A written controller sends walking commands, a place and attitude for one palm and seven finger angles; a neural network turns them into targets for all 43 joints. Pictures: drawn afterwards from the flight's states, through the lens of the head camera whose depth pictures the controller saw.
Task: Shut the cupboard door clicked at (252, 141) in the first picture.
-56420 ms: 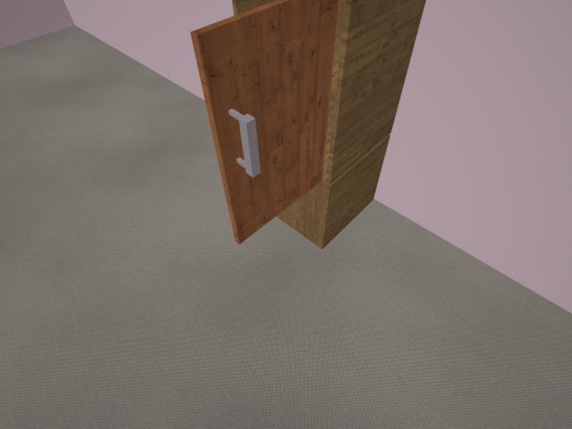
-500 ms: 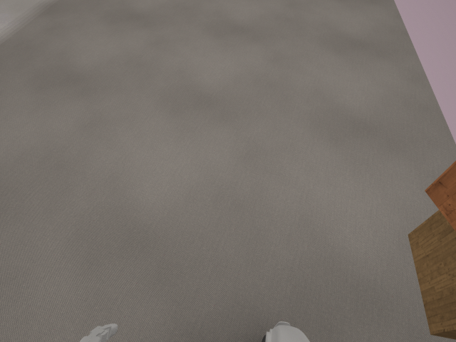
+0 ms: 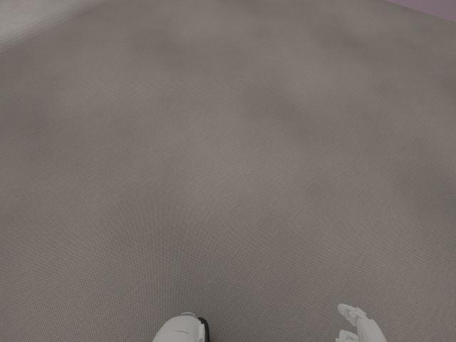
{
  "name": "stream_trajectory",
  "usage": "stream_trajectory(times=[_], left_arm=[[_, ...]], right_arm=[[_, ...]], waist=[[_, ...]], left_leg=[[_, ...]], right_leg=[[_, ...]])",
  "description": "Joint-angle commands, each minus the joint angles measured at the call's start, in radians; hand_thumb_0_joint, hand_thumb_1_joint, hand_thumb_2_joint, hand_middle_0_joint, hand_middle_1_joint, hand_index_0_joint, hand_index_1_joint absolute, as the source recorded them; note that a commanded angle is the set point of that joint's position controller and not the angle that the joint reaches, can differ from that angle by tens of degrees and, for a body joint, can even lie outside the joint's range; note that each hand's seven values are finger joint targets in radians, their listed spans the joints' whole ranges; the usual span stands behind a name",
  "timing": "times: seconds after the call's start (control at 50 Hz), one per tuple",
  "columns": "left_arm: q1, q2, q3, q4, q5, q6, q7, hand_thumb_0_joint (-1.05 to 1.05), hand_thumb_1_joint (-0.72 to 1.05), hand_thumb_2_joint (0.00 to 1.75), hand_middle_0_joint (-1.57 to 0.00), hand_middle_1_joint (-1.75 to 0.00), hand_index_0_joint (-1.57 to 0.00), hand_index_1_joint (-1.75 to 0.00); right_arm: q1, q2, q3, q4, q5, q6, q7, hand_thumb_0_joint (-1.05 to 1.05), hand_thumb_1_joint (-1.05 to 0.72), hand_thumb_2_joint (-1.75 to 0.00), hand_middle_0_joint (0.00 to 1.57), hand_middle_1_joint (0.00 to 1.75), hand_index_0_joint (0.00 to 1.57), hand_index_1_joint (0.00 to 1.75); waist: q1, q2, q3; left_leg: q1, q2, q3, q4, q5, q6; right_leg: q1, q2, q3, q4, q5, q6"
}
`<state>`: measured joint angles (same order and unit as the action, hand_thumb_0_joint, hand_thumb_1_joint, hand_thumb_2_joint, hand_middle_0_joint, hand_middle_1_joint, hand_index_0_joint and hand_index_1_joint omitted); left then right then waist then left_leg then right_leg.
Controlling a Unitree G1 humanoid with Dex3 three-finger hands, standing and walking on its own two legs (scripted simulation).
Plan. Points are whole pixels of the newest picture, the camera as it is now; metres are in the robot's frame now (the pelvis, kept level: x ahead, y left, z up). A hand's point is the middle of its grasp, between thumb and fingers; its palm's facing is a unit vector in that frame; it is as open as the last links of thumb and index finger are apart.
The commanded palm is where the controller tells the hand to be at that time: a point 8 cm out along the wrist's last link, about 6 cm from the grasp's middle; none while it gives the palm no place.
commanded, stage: turn to face it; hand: left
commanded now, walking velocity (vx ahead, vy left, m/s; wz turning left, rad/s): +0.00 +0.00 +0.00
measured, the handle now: out of the picture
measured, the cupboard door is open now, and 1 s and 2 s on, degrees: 22 22 22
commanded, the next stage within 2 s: none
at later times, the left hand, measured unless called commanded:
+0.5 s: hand (148, 315) +0.17 +0.17 -0.16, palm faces -0.11 -0.97 -0.22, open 7.4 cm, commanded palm none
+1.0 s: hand (154, 249) +0.30 +0.19 -0.15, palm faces -0.38 -0.89 -0.23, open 7.4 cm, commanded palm none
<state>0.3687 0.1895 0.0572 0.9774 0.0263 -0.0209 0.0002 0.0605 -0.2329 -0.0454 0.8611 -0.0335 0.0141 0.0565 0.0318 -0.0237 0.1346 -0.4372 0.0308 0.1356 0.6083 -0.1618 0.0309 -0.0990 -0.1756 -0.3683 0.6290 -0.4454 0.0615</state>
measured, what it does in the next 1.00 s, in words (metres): walks ahead, turning right: right foot, then left foot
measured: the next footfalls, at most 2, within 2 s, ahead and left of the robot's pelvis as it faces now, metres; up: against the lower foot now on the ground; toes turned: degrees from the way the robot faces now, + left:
right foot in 0.48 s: +0.08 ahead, -0.12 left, +0.00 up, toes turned -13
left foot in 0.86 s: +0.22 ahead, +0.11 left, +0.00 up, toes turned -19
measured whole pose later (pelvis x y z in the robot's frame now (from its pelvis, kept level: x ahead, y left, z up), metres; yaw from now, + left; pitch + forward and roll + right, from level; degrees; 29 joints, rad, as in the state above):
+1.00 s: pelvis +0.12 +0.02 +0.01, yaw -27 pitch +0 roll -2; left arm 0.16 0.28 0.11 0.89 0.02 0.09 -0.03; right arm 0.18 -0.19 -0.01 0.87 -0.04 0.01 -0.02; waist 0.02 -0.03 0.10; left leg -0.29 0.10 0.11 0.56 -0.27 -0.01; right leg -0.46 0.02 0.00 1.10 -0.52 0.04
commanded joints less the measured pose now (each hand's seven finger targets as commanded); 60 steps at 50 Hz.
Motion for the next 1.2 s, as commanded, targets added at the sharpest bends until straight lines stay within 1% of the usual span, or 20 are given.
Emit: stream_trajectory(times=[0.0,0.06,0.12,0.24,0.42,0.44,0.46,0.48,0.5,0.6,0.72,0.78,0.8,0.82,0.84,0.86,0.94,1.12,1.16,1.18], left_arm=[[-0.084,0.153,0.031,-0.193,-0.015,-0.006,0.024,0.00,0.90,0.90,-0.20,-0.30,-0.20,-0.30],[-0.045,0.099,0.024,-0.115,-0.006,0.023,0.026,0.00,0.90,0.90,-0.20,-0.30,-0.20,-0.30],[0.012,0.066,0.012,-0.048,-0.005,0.045,0.020,0.00,0.90,0.90,-0.20,-0.30,-0.20,-0.30],[-0.066,0.064,0.016,-0.051,0.002,0.071,0.007,0.00,0.90,0.90,-0.20,-0.30,-0.20,-0.30],[-0.061,0.082,0.041,-0.091,0.003,0.056,-0.008,0.00,0.90,0.90,-0.20,-0.30,-0.20,-0.30],[-0.034,0.125,0.052,-0.088,0.008,0.047,-0.004,0.00,0.90,0.90,-0.20,-0.30,-0.20,-0.30],[-0.033,0.207,0.063,-0.090,0.018,0.032,0.006,0.00,0.90,0.90,-0.20,-0.30,-0.20,-0.30],[0.017,0.238,0.067,-0.080,0.006,0.032,0.013,0.00,0.90,0.90,-0.20,-0.30,-0.20,-0.30],[0.011,0.222,0.073,-0.076,0.005,0.029,0.025,0.00,0.90,0.90,-0.20,-0.30,-0.20,-0.30],[-0.101,0.186,0.064,-0.113,-0.002,0.034,0.027,0.00,0.90,0.90,-0.20,-0.30,-0.20,-0.30],[-0.132,0.223,0.075,-0.129,0.004,0.045,0.016,0.00,0.90,0.90,-0.20,-0.30,-0.20,-0.30],[-0.189,0.223,0.076,-0.145,-0.002,0.056,0.012,0.00,0.90,0.90,-0.20,-0.30,-0.20,-0.30],[-0.195,0.190,0.067,-0.153,-0.011,0.060,0.010,0.00,0.90,0.90,-0.20,-0.30,-0.20,-0.30],[-0.154,0.128,0.055,-0.172,-0.019,0.066,0.002,0.00,0.90,0.90,-0.20,-0.30,-0.20,-0.30],[-0.164,0.132,0.049,-0.193,-0.016,0.060,-0.003,0.00,0.90,0.90,-0.20,-0.30,-0.20,-0.30],[-0.196,0.152,0.051,-0.193,-0.005,0.065,-0.002,0.00,0.90,0.90,-0.20,-0.30,-0.20,-0.30],[-0.214,0.135,0.055,-0.178,-0.008,0.082,-0.033,0.00,0.90,0.90,-0.20,-0.30,-0.20,-0.30],[-0.245,0.115,0.039,-0.206,-0.005,0.071,-0.042,0.00,0.90,0.90,-0.20,-0.30,-0.20,-0.30],[-0.153,0.161,0.049,-0.180,-0.001,0.059,-0.036,0.00,0.90,0.90,-0.20,-0.30,-0.20,-0.30],[-0.091,0.248,0.065,-0.164,0.007,0.046,-0.026,0.00,0.90,0.90,-0.20,-0.30,-0.20,-0.30]], right_arm=[[0.385,-0.318,-0.060,0.020,0.012,-0.014,-0.045,0.00,-0.90,-0.90,0.20,0.30,0.20,0.30],[0.126,-0.169,-0.017,-0.042,0.011,-0.026,-0.078,0.00,-0.90,-0.90,0.20,0.30,0.20,0.30],[0.090,-0.106,0.011,-0.014,0.011,-0.040,-0.087,0.00,-0.90,-0.90,0.20,0.30,0.20,0.30],[0.099,-0.110,-0.004,0.042,0.007,-0.017,-0.089,0.00,-0.90,-0.90,0.20,0.30,0.20,0.30],[0.129,-0.138,-0.043,0.058,0.013,-0.005,-0.091,0.00,-0.90,-0.90,0.20,0.30,0.20,0.30],[0.127,-0.114,-0.044,0.047,0.019,-0.004,-0.086,0.00,-0.90,-0.90,0.20,0.30,0.20,0.30],[0.125,-0.050,-0.034,0.018,0.024,-0.005,-0.080,0.00,-0.90,-0.90,0.20,0.30,0.20,0.30],[0.067,-0.040,-0.022,-0.010,0.020,0.007,-0.083,0.00,-0.90,-0.90,0.20,0.30,0.20,0.30],[0.049,-0.044,-0.021,-0.014,0.018,0.010,-0.091,0.00,-0.90,-0.90,0.20,0.30,0.20,0.30],[0.071,-0.052,-0.020,0.000,0.020,0.010,-0.087,0.00,-0.90,-0.90,0.20,0.30,0.20,0.30],[0.083,-0.060,-0.021,-0.028,0.027,0.006,-0.087,0.00,-0.90,-0.90,0.20,0.30,0.20,0.30],[0.170,-0.071,-0.022,-0.012,0.030,-0.006,-0.091,0.00,-0.90,-0.90,0.20,0.30,0.20,0.30],[0.217,-0.111,-0.026,0.003,0.026,-0.017,-0.094,0.00,-0.90,-0.90,0.20,0.30,0.20,0.30],[0.243,-0.213,-0.042,-0.004,0.009,-0.026,-0.097,0.00,-0.90,-0.90,0.20,0.30,0.20,0.30],[0.280,-0.259,-0.047,-0.015,0.004,-0.020,-0.100,0.00,-0.90,-0.90,0.20,0.30,0.20,0.30],[0.266,-0.242,-0.041,-0.017,-0.002,-0.022,-0.103,0.00,-0.90,-0.90,0.20,0.30,0.20,0.30],[0.146,-0.178,-0.024,-0.053,-0.003,-0.018,-0.103,0.00,-0.90,-0.90,0.20,0.30,0.20,0.30],[0.178,-0.211,-0.051,-0.018,0.001,-0.007,-0.084,0.00,-0.90,-0.90,0.20,0.30,0.20,0.30],[0.156,-0.205,-0.055,-0.025,0.012,-0.002,-0.077,0.00,-0.90,-0.90,0.20,0.30,0.20,0.30],[0.147,-0.150,-0.045,-0.048,0.021,0.000,-0.071,0.00,-0.90,-0.90,0.20,0.30,0.20,0.30]], waist=[[-0.178,0.137,-0.376],[-0.065,0.190,-0.260],[-0.015,0.124,-0.219],[-0.026,0.114,-0.130],[-0.010,0.139,-0.183],[0.002,0.022,-0.195],[0.003,-0.203,-0.178],[0.049,-0.195,-0.179],[0.036,-0.198,-0.189],[-0.005,-0.084,-0.198],[-0.011,-0.132,-0.172],[-0.056,-0.117,-0.178],[-0.074,-0.029,-0.206],[-0.067,0.250,-0.230],[-0.083,0.332,-0.230],[-0.086,0.284,-0.216],[-0.036,0.193,-0.145],[-0.055,0.240,-0.183],[-0.005,0.149,-0.205],[0.030,-0.078,-0.237]], left_leg=[[0.577,0.447,-0.543,-0.132,0.803,0.270],[0.303,0.315,-0.354,-0.256,0.304,0.154],[0.220,0.250,-0.225,-0.312,0.265,0.105],[0.180,0.282,-0.172,-0.359,0.018,0.122],[0.260,0.289,-0.049,-0.109,0.232,0.063],[0.191,0.224,0.006,0.005,0.106,0.005],[-0.016,0.087,0.084,0.175,-0.223,-0.062],[-0.103,0.015,-0.013,0.372,-0.471,-0.079],[-0.189,0.021,-0.106,0.480,-0.450,-0.078],[-0.151,0.039,-0.126,0.439,-0.290,-0.113],[-0.032,0.007,-0.112,0.200,-0.261,-0.112],[0.181,-0.014,-0.100,-0.085,-0.091,-0.103],[0.321,0.050,-0.141,-0.223,0.011,-0.091],[0.439,0.292,-0.391,-0.275,0.170,0.005],[0.393,0.461,-0.510,-0.294,0.272,0.125],[0.340,0.467,-0.505,-0.290,0.278,0.160],[0.273,0.319,-0.218,-0.271,0.295,0.107],[0.306,0.335,-0.060,-0.168,0.301,0.073],[0.197,0.287,-0.001,-0.016,0.181,-0.003],[0.038,0.187,0.071,0.169,-0.069,-0.069]], right_leg=[[-0.460,0.061,0.291,0.675,-0.250,-0.003],[-0.441,0.033,0.374,0.633,-0.043,-0.005],[-0.344,0.059,0.390,0.488,0.072,-0.010],[-0.294,0.115,0.349,0.252,0.068,-0.022],[-0.126,0.148,0.299,-0.121,0.268,-0.056],[-0.052,0.072,0.425,-0.214,0.445,-0.094],[0.046,-0.134,0.672,-0.267,0.734,-0.186],[0.052,-0.215,0.765,-0.277,0.905,-0.293],[0.101,-0.180,0.767,-0.251,0.958,-0.314],[0.091,-0.073,0.607,-0.214,0.875,-0.261],[-0.006,-0.038,0.669,-0.205,0.750,-0.253],[-0.134,0.020,0.665,-0.130,0.639,-0.183],[-0.229,0.084,0.622,-0.059,0.501,-0.133],[-0.403,0.225,0.502,0.113,0.099,-0.067],[-0.432,0.232,0.404,0.346,-0.223,-0.041],[-0.443,0.200,0.437,0.493,-0.220,-0.037],[-0.425,0.145,0.380,0.525,-0.052,-0.010],[-0.229,0.174,0.266,0.060,0.051,-0.038],[-0.029,0.165,0.282,-0.175,0.262,-0.063],[0.116,-0.016,0.498,-0.283,0.436,-0.124]])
